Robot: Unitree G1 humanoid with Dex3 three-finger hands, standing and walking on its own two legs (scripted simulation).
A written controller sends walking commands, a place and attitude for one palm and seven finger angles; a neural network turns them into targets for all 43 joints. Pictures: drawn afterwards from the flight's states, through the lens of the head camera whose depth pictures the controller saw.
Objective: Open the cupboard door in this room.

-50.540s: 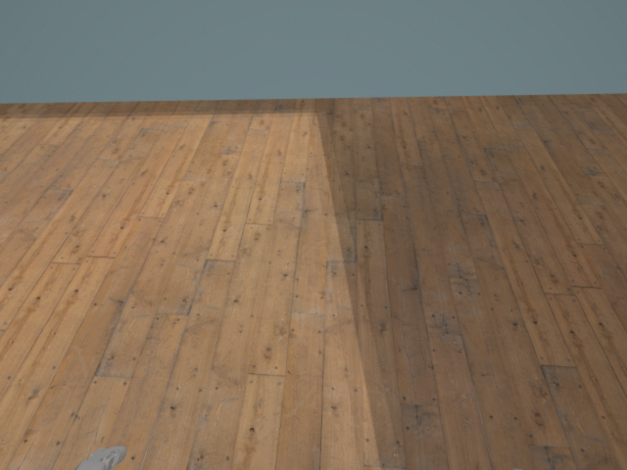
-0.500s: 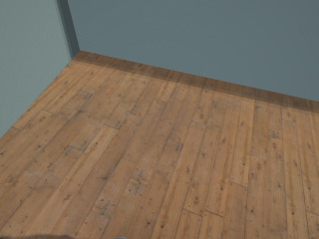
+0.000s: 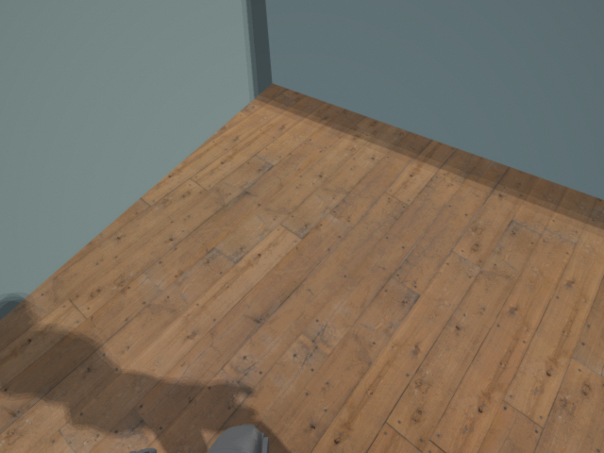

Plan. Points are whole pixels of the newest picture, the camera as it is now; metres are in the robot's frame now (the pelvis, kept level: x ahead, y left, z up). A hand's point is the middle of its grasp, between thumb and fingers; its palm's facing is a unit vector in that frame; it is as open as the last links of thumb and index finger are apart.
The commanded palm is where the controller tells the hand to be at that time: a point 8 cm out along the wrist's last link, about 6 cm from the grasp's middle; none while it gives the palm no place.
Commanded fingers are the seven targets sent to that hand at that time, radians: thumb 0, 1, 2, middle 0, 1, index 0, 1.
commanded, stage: turn to face it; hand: left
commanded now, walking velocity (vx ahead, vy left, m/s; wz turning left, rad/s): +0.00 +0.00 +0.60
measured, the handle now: out of the picture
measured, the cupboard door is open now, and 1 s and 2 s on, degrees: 46 46 46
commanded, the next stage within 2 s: none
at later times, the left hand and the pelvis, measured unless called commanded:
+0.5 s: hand out of the picture +0.04 +0.19 -0.16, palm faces +0.34 -0.89 -0.31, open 7.4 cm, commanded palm none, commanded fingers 0.00 0.90 0.90 -0.20 -0.30 -0.20 -0.30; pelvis +0.01 -0.05 -0.01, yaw +19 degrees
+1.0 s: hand out of the picture -0.02 +0.18 -0.16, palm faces +0.60 -0.75 -0.27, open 7.4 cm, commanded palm none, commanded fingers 0.00 0.90 0.90 -0.20 -0.30 -0.20 -0.30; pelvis +0.03 -0.06 -0.01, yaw +37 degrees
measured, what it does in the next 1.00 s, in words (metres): steps on the spot, turning left: left foot, then right foot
